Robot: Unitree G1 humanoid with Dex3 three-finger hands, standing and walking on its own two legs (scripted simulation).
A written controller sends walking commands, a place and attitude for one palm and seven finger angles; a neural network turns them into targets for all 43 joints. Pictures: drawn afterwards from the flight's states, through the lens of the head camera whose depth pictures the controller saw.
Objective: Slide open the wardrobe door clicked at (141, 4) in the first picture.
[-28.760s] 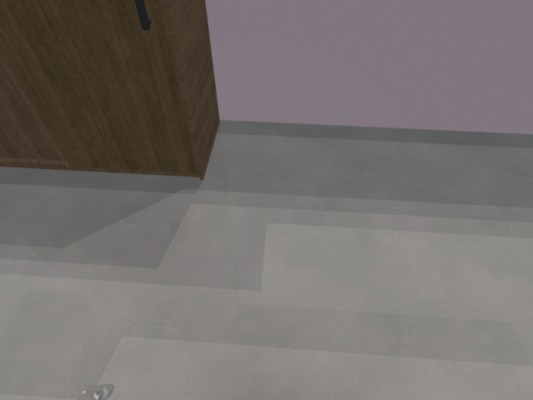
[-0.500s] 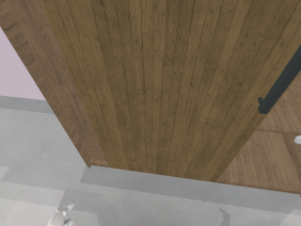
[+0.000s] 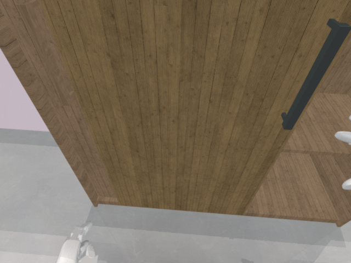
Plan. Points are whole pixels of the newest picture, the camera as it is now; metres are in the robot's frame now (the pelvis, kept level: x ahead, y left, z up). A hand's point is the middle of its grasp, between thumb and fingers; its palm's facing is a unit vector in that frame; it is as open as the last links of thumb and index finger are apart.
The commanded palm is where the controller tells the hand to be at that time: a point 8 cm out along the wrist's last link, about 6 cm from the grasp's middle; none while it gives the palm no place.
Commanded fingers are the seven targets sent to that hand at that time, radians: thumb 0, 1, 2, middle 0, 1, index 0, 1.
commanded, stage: draw the hand back to the body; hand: right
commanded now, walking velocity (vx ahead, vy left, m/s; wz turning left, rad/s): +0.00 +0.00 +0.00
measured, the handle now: (306, 81) +0.51 -0.32 +0.18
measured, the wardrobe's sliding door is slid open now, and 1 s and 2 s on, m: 0.54 0.54 0.54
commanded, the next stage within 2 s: step back with the hand held close in 1.42 s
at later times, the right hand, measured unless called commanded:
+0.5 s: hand out of the picture +0.24 -0.33 +0.16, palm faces +0.41 +0.87 -0.27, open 13.9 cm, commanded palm +0.19 -0.35 +0.17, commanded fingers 0.00 0.04 -0.44 0.23 0.85 0.23 0.85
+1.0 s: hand out of the picture +0.19 -0.27 +0.17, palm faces +0.39 +0.86 -0.33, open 9.2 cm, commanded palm +0.14 -0.31 +0.19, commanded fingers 0.00 -0.86 -0.88 0.20 0.32 0.20 0.32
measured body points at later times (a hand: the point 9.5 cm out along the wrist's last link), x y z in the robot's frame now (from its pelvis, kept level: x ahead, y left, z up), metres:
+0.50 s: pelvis -0.01 -0.03 +0.01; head -0.03 -0.03 +0.46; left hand +0.19 +0.19 -0.04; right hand +0.21 -0.37 +0.17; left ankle -0.05 +0.09 -0.72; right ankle +0.10 -0.08 -0.72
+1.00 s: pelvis -0.02 -0.02 +0.02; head -0.07 -0.02 +0.46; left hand +0.14 +0.22 -0.06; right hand +0.16 -0.32 +0.19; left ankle -0.05 +0.09 -0.73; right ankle +0.10 -0.08 -0.72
